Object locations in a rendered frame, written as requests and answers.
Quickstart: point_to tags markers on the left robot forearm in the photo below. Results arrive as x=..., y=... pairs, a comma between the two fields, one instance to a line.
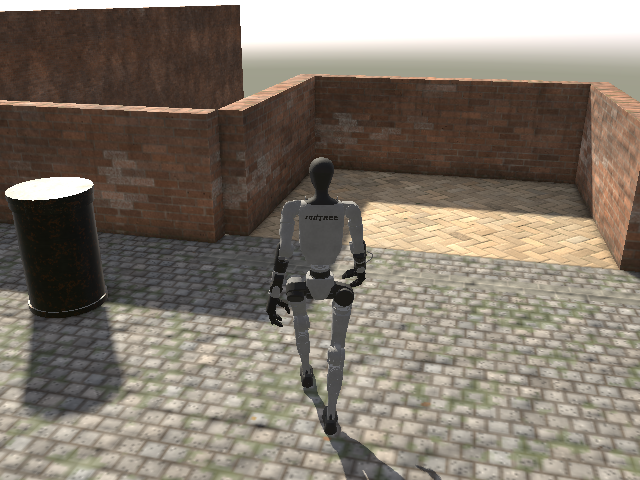
x=278, y=274

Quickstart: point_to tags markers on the left robot upper arm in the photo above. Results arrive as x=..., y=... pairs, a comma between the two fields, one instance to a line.
x=289, y=211

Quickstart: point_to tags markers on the right robot forearm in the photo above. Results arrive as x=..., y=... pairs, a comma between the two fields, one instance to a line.
x=360, y=260

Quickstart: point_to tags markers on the robot head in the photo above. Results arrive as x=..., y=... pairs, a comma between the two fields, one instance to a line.
x=321, y=172

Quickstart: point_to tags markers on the right robot upper arm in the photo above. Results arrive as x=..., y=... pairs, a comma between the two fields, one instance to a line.
x=352, y=211

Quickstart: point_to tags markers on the robot right hand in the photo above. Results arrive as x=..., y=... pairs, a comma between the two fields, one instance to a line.
x=351, y=273

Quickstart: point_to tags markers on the left robot thigh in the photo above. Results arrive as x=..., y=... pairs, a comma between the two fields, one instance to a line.
x=296, y=295

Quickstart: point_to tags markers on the robot left hand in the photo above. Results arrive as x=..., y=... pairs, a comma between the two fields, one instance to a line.
x=271, y=307

